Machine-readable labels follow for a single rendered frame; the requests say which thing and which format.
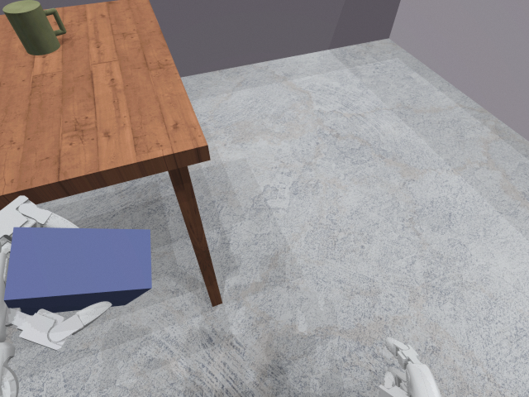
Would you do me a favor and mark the left robot hand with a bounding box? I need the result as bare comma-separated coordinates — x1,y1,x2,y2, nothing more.
0,195,112,351

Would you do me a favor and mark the robot left forearm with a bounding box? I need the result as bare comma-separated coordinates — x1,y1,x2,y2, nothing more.
0,342,19,397

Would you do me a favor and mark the sponge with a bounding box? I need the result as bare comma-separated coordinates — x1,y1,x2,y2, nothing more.
4,227,152,315

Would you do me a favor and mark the right robot hand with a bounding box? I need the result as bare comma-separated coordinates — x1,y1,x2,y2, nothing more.
379,337,441,397

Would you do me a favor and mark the table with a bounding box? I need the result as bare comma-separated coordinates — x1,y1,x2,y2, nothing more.
0,0,222,307

